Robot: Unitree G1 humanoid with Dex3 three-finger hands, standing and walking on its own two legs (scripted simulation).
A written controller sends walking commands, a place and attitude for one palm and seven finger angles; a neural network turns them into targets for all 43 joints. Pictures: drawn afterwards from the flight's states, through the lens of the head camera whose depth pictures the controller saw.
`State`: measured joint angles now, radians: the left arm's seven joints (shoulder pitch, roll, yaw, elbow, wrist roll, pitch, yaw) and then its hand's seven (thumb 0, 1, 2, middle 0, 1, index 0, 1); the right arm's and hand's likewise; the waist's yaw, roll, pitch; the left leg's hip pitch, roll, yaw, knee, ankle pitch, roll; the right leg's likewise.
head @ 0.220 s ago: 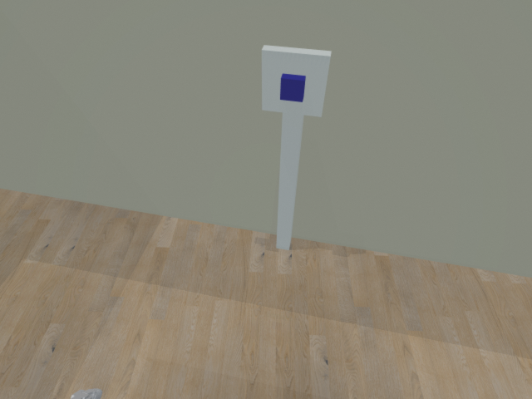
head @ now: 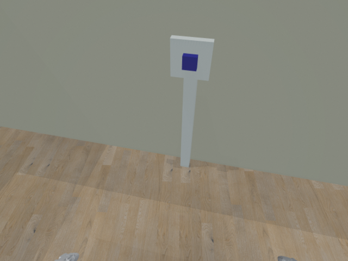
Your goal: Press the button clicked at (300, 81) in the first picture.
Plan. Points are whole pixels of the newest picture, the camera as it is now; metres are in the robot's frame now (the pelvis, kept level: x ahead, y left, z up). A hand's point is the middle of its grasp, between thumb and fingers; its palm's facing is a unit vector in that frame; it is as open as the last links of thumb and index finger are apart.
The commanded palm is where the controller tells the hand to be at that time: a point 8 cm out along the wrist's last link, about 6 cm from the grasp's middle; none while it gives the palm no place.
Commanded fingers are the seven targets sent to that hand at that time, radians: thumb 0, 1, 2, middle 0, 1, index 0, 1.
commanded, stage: stand and wait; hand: left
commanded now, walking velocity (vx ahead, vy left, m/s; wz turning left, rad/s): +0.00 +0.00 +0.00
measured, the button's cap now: (190, 61) +0.84 -0.01 +0.05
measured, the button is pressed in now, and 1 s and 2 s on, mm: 0 0 0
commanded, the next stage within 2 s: look at it before walking up in 0.60 s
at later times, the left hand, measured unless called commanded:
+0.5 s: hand out of the picture +0.05 +0.23 -0.16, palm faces -0.02 -0.94 -0.33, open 7.3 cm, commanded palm none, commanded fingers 0.00 0.90 0.90 -0.20 -0.30 -0.20 -0.30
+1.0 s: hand out of the picture +0.06 +0.23 -0.15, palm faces -0.03 -0.95 -0.32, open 7.3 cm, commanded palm none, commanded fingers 0.00 0.90 0.90 -0.20 -0.30 -0.20 -0.30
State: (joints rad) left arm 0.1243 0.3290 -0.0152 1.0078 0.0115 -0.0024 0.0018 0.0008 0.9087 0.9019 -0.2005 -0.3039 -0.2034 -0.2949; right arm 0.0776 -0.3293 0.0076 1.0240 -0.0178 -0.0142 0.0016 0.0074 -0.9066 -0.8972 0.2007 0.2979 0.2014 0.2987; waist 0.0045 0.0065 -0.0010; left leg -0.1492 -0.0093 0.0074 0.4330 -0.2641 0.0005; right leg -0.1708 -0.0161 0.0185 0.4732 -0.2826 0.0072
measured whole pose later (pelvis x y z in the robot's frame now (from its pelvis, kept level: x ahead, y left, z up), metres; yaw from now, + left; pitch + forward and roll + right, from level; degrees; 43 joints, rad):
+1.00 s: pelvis -0.01 -0.01 +0.00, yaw -1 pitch -1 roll +0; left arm 0.16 0.31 0.00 1.09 0.01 -0.01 0.00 0.00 0.91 0.90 -0.20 -0.30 -0.20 -0.29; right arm 0.14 -0.31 0.01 1.13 -0.01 -0.01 0.00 0.01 -0.91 -0.90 0.20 0.30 0.20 0.30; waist 0.00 0.00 0.01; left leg -0.13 0.02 0.01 0.37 -0.21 -0.02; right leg -0.15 0.01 0.02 0.40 -0.22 -0.01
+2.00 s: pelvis +0.07 -0.06 +0.00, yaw -6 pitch +0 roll +0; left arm 0.44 0.12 0.03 1.10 0.02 -0.06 0.02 0.00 0.91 0.90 -0.20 -0.30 -0.20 -0.29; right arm 0.28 -0.19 -0.05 1.12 -0.03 0.00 0.01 0.01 -0.91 -0.90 0.20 0.30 0.20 0.30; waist 0.01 0.02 0.01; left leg -0.50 0.10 0.08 1.10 -0.32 -0.02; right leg -0.12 0.06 -0.08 0.42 -0.31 -0.08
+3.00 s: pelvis +0.29 -0.09 -0.01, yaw -7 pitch +0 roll +0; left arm 0.12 0.14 0.06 0.98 0.04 0.01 0.05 -0.01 0.92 0.90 -0.20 -0.30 -0.20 -0.30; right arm 0.25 -0.15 -0.07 1.06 -0.01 0.05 -0.02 0.01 -0.91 -0.90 0.20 0.30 0.20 0.30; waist -0.01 0.00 0.09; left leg -0.35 0.02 0.04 0.90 -0.51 -0.04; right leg -0.37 -0.10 -0.12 0.52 -0.13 0.01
